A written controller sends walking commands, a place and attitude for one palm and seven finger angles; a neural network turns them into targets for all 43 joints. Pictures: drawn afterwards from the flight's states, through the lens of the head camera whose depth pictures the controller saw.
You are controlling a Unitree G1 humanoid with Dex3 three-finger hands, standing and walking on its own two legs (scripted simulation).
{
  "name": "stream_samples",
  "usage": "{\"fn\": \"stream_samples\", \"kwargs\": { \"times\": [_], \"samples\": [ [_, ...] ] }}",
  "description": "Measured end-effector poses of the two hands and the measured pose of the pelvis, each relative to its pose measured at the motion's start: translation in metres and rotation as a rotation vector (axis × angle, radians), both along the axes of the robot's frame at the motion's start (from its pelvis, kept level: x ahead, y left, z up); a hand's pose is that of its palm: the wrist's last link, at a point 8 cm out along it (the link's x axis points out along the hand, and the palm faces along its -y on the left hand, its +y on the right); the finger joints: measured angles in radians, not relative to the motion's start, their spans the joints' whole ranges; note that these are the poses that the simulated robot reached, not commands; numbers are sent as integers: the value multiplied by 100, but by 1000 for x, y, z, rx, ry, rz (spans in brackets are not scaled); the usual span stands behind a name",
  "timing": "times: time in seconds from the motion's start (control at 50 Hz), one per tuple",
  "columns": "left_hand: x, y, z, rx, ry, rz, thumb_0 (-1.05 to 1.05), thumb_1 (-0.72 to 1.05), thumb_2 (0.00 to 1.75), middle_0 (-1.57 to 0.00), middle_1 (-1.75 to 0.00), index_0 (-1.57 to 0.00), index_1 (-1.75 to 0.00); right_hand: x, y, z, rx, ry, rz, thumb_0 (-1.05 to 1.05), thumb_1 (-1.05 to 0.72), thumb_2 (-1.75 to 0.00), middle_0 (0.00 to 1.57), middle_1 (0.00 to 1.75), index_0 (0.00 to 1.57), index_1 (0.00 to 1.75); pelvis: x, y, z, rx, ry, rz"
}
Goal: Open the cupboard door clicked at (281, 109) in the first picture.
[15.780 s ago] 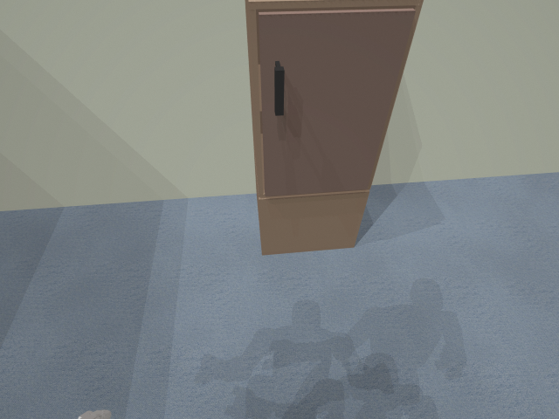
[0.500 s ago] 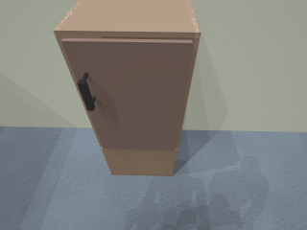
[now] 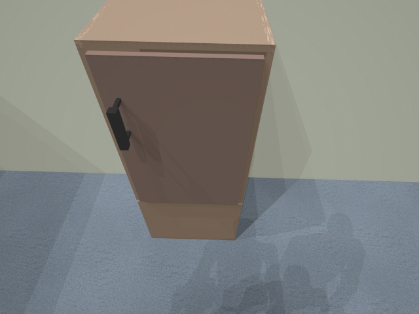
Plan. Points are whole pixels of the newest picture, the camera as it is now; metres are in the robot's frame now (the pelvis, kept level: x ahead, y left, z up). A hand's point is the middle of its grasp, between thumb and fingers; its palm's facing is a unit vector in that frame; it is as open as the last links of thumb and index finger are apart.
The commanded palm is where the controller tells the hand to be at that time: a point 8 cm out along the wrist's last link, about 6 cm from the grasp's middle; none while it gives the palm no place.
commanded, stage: raise the hand with hooked fingers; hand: left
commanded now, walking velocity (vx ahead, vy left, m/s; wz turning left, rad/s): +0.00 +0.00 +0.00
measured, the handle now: (121, 124) +0.53 +0.26 +0.04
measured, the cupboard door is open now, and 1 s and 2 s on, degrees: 0 0 0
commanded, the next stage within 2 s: none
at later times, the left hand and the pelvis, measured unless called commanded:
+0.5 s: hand (115, 309) +0.14 +0.18 -0.05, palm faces +0.03 -1.00 +0.03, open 8.6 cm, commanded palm +0.13 +0.25 -0.03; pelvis -0.06 +0.01 -0.08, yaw +2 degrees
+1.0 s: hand (78, 273) +0.18 +0.25 +0.00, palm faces +0.06 -1.00 -0.07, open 11.7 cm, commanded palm +0.15 +0.30 +0.01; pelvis -0.06 +0.03 -0.06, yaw +2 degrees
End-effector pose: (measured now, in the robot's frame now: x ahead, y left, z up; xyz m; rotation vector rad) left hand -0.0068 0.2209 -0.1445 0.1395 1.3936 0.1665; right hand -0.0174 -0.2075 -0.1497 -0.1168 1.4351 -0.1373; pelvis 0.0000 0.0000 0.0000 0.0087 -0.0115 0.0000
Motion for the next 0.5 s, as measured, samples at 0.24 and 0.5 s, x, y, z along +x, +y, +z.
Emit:
{"fn": "stream_samples", "kwargs": {
  "times": [0.24, 0.5],
  "samples": [
    [132, 27, 116, 81, -912, 50, 3, 89, 88, -20, -33, -20, -34, 79, -33, 22, -119, -523, 48, 2, -92, -90, 20, 30, 21, 30, -19, 11, -12, 2, 62, 41],
    [125, 16, 95, -154, -1314, -110, 0, 59, 77, -23, -50, -23, -50, 201, -26, 68, -159, -1036, 258, 1, -91, -90, 20, 30, 20, 30, -57, 10, -78, 5, 198, 26]
  ]
}}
